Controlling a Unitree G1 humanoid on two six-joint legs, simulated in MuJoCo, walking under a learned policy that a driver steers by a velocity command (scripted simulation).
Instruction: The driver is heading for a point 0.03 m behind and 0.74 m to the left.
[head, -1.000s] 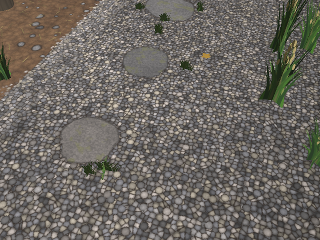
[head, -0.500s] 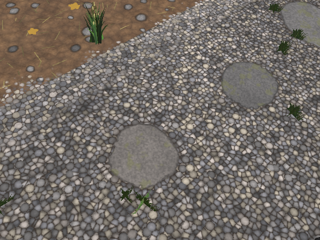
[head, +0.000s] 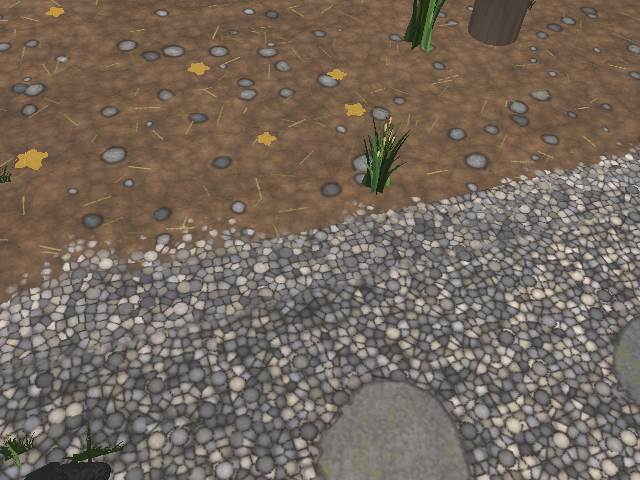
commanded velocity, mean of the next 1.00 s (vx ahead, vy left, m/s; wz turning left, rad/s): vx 0.47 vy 0.00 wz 1.00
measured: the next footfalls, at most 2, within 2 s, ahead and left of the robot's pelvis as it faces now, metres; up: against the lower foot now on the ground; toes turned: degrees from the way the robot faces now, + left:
right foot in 0.06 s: +0.09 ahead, -0.16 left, +0.00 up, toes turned +11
left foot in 0.50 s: +0.39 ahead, +0.23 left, +0.00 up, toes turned +34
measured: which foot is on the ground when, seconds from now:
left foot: down 0.00-0.04, up 0.06-0.48, down 0.50-0.96, up 0.98-1.00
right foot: up 0.00-0.04, down 0.06-0.50, up 0.52-0.94, down 0.96-1.00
